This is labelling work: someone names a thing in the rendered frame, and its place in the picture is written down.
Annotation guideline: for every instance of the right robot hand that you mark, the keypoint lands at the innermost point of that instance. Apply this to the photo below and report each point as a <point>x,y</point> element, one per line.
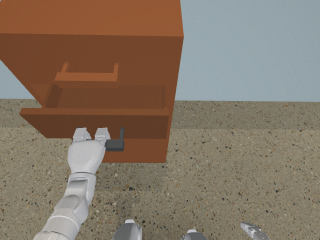
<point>254,231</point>

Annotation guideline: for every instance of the cabinet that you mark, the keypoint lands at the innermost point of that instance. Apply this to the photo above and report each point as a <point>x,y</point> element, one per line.
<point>141,40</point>

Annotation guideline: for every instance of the robot left thigh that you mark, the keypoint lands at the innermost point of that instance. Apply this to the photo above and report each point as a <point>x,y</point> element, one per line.
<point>128,231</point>

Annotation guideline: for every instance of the handle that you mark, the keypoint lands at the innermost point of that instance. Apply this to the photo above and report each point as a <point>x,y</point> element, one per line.
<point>114,145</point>
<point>87,80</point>

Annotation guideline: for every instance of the robot left forearm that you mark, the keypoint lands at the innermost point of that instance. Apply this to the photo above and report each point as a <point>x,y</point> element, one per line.
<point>72,210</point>

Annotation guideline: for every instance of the robot right shin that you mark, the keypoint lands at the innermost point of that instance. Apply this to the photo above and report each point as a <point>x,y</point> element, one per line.
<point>191,231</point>

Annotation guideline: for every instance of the drawer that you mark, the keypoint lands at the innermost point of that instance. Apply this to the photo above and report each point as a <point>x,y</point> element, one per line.
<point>140,109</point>

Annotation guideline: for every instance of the left robot hand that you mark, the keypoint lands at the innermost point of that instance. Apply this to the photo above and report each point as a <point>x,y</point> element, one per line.
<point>87,155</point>

